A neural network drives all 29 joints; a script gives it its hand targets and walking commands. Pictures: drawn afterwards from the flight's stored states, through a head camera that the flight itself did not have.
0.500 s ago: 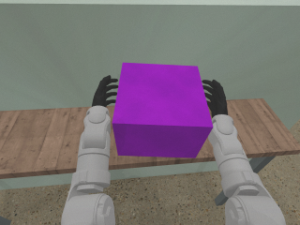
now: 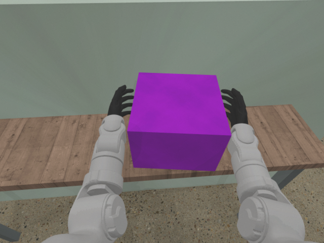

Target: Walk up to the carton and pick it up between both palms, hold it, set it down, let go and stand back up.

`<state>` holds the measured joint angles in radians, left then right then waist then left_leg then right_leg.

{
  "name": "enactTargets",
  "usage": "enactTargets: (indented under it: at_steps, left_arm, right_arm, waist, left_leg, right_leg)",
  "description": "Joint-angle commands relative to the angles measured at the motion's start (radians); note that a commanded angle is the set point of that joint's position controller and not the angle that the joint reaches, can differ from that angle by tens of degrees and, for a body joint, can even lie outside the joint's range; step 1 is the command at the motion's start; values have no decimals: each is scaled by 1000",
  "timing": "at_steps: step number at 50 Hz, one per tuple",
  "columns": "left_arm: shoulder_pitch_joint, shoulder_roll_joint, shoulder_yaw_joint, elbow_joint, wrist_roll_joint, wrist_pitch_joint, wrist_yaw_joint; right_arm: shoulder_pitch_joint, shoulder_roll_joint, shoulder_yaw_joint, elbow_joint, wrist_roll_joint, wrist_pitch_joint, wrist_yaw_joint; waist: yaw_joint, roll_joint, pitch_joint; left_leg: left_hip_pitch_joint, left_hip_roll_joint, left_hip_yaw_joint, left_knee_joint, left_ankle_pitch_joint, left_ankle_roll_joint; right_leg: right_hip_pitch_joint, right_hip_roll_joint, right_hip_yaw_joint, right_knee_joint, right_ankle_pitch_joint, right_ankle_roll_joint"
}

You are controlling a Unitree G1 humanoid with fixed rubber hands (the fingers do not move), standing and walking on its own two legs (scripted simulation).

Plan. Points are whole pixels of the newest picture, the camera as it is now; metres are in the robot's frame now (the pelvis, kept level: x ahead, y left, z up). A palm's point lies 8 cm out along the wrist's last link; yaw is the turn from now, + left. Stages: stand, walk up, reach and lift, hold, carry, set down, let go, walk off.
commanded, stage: set down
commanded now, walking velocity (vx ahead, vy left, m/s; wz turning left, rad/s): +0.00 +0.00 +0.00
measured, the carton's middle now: (175, 120) +0.42 +0.01 +0.07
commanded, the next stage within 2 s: none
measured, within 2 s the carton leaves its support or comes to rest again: rests again in 0.98 s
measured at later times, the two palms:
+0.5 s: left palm (119, 116) +0.42 +0.16 +0.08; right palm (233, 119) +0.42 -0.15 +0.09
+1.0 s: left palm (123, 120) +0.42 +0.15 +0.06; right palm (234, 124) +0.42 -0.16 +0.07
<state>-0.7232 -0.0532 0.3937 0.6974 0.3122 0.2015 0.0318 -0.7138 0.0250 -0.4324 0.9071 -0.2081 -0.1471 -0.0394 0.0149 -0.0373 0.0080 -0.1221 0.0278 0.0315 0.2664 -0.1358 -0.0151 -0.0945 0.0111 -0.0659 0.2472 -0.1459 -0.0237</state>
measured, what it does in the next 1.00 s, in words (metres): stands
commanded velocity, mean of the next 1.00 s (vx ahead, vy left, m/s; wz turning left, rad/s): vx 0.00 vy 0.00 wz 0.00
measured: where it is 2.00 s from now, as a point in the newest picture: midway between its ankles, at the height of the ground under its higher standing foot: outside the picture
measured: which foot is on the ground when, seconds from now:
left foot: down 0.00-1.00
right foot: down 0.00-1.00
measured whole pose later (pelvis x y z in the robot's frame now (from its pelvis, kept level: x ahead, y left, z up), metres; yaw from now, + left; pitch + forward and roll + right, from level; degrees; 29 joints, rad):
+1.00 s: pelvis +0.01 +0.00 +0.00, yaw -2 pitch +8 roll +0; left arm -0.78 -0.05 0.47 0.91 0.31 0.03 0.05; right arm -0.77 0.04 -0.60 0.98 -0.37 -0.20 0.00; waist 0.03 -0.02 -0.06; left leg -0.29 0.03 0.08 0.29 -0.14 -0.01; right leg -0.28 0.01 -0.05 0.29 -0.15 -0.02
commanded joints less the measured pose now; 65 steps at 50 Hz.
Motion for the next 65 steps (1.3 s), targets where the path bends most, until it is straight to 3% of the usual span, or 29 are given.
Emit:
enactTargets:
  at_steps: [1, 6, 9, 14, 21, 28, 36, 38, 40, 51, 55, 65]
  left_arm:
    - [-663, -455, -283, -78, -38, -80, -115]
    - [-693, -468, -292, -76, -49, -114, -102]
    - [-694, -457, -271, -63, -39, -115, -104]
    - [-710, -475, -306, -81, -61, -144, -84]
    - [-696, -475, -296, -37, -64, -159, -84]
    - [-724, -469, -278, -29, -48, -179, -71]
    - [-744, -444, -208, 55, -24, -212, -74]
    - [-741, -438, -197, 63, -21, -220, -75]
    - [-767, -428, -194, 63, -25, -227, -76]
    - [-744, -449, -182, 100, -9, -258, -64]
    - [-726, -437, -155, 109, 11, -261, -70]
    - [-670, -438, -145, 101, 27, -256, -81]
  right_arm:
    - [-691, 447, 280, -115, -47, -50, 126]
    - [-701, 463, 273, -109, -60, -67, 134]
    - [-683, 462, 249, -85, -80, -55, 138]
    - [-683, 465, 275, -70, -71, -77, 146]
    - [-671, 456, 246, -44, -97, -89, 147]
    - [-673, 458, 208, -3, -113, -92, 159]
    - [-694, 479, 171, 3, -159, -93, 171]
    - [-683, 489, 167, 6, -165, -90, 172]
    - [-680, 490, 152, 23, -171, -87, 171]
    - [-663, 485, 124, 48, -201, -106, 184]
    - [-642, 483, 112, 57, -214, -101, 185]
    - [-604, 484, 109, 33, -221, -101, 183]
  waist:
    - [9, 12, -504]
    - [11, 29, -594]
    - [7, 27, -552]
    - [15, 40, -665]
    - [1, 28, -678]
    - [4, 58, -693]
    - [29, 6, -682]
    - [32, 19, -680]
    - [17, 13, -677]
    - [23, 13, -708]
    - [25, 7, -669]
    - [19, -5, -631]
  left_leg:
    - [84, -41, 91, 3, 219, -11]
    - [96, -39, 92, 33, 300, -24]
    - [63, -36, 94, 17, 248, -18]
    - [137, -27, 84, 69, 405, -38]
    - [125, -19, 81, 91, 449, -39]
    - [128, -13, 85, 96, 454, -45]
    - [2, -19, 101, 51, 316, -13]
    - [-8, -22, 106, 39, 296, -6]
    - [-5, -18, 103, 35, 278, -8]
    - [60, -3, 101, 74, 374, -19]
    - [19, -11, 110, 46, 303, -4]
    - [6, -13, 107, 33, 285, 2]
  right_leg:
    - [240, 2, -42, 44, 349, 79]
    - [239, 7, -42, 68, 432, 76]
    - [230, 1, -37, 67, 403, 80]
    - [187, 15, -49, 90, 490, 74]
    - [164, 16, -49, 104, 551, 74]
    - [128, 19, -49, 92, 515, 66]
    - [182, -2, -32, 111, 502, 84]
    - [199, -10, -22, 115, 517, 89]
    - [187, -10, -27, 111, 496, 88]
    - [84, 4, -43, 97, 451, 74]
    - [113, -2, -34, 93, 429, 79]
    - [130, -6, -36, 89, 426, 83]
